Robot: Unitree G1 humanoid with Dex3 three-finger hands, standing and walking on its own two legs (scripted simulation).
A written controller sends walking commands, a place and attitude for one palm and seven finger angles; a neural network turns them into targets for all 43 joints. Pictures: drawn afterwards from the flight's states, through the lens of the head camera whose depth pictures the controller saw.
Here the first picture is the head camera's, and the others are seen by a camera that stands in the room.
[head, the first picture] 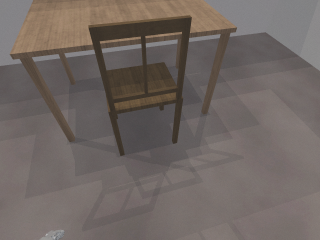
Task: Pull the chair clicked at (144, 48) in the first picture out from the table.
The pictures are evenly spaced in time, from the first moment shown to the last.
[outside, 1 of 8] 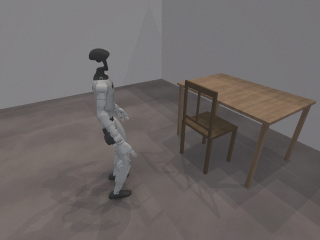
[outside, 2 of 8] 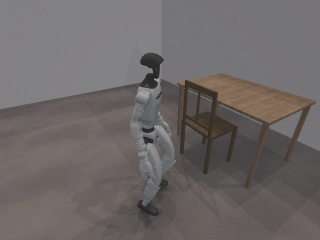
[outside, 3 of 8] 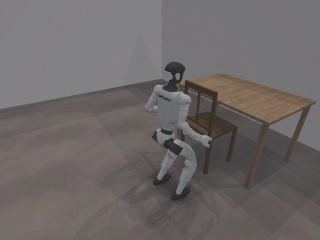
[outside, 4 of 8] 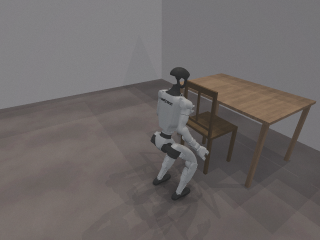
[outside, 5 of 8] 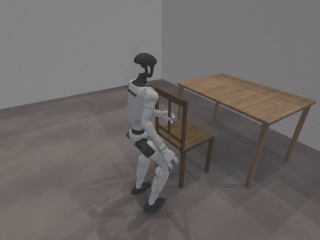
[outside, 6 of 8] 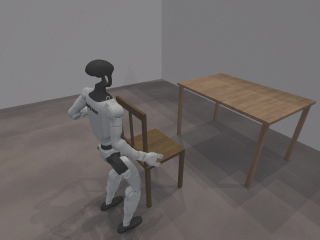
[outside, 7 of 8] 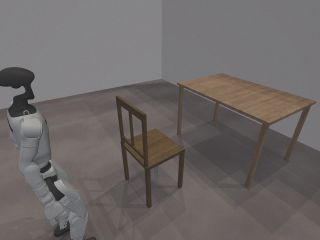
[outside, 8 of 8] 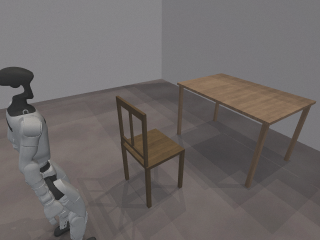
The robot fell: no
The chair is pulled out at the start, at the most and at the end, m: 0.00 0.72 0.72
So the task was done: yes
